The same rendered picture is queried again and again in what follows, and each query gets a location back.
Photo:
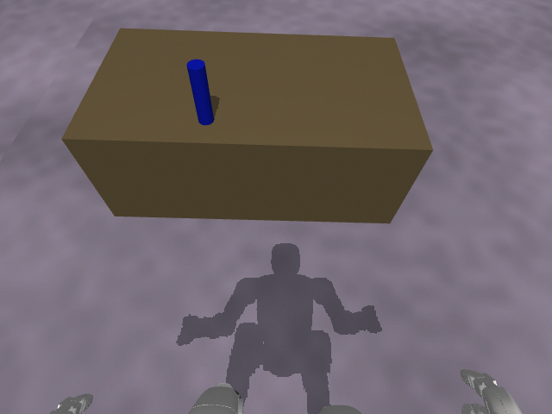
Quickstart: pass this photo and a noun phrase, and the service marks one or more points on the can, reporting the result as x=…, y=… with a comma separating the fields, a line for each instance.
x=200, y=91

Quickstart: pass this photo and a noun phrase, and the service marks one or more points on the left robot hand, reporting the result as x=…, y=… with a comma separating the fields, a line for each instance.
x=74, y=405

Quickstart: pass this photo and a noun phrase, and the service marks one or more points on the right robot hand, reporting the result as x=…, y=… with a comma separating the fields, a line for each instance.
x=497, y=399

